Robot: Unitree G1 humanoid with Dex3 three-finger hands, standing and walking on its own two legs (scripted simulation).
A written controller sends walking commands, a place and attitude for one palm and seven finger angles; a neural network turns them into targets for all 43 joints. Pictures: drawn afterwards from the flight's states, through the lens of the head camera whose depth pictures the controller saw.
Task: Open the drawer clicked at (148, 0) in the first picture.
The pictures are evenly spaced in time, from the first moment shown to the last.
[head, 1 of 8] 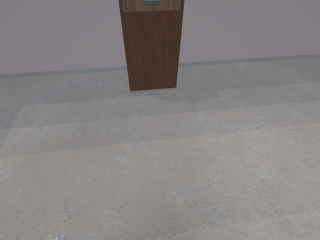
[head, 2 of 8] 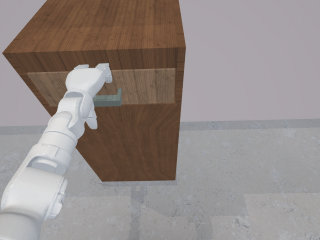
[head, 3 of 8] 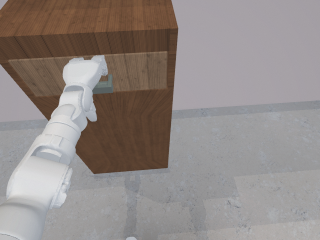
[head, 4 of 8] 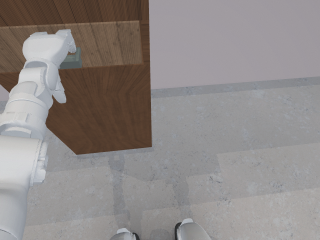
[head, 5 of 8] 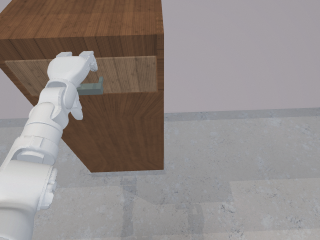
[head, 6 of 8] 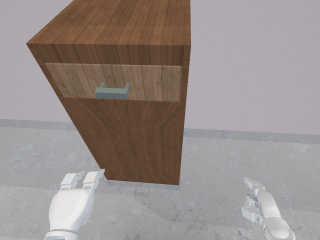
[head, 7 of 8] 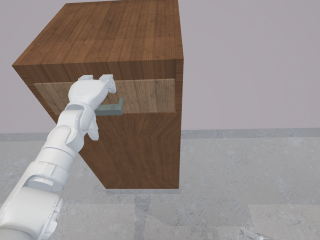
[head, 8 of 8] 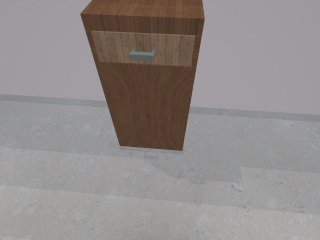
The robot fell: no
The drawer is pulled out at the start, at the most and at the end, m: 0.00 0.00 0.00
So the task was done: no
